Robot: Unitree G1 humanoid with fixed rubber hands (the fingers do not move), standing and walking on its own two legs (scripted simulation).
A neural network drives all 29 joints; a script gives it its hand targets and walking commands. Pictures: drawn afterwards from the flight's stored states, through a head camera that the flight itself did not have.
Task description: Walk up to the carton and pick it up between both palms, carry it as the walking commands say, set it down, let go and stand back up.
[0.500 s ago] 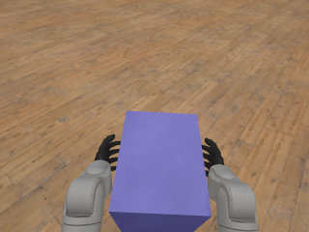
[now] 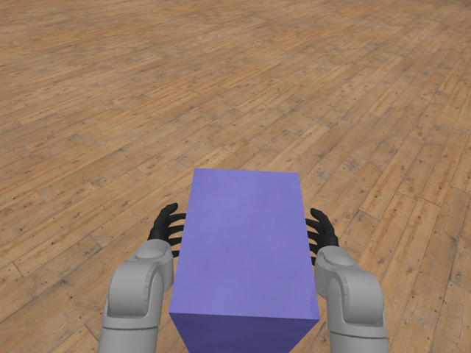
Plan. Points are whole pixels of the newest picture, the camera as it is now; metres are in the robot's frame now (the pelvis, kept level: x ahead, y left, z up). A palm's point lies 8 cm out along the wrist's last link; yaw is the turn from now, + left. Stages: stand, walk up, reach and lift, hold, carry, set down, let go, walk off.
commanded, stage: carry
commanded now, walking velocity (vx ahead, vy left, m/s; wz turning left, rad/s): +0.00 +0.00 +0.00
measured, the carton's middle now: (241, 270) +0.27 +0.00 +0.01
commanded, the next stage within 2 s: hold in 0.60 s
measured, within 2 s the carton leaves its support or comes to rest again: neither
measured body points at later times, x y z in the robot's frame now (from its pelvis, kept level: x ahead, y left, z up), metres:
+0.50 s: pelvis -0.02 +0.00 +0.00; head -0.03 +0.00 +0.45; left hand +0.27 +0.13 +0.07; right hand +0.27 -0.14 +0.07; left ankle +0.03 +0.10 -0.74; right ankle -0.02 -0.11 -0.74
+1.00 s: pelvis -0.04 +0.00 +0.00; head -0.06 +0.01 +0.45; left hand +0.25 +0.14 +0.02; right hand +0.26 -0.13 +0.03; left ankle +0.03 +0.10 -0.74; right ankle -0.02 -0.11 -0.74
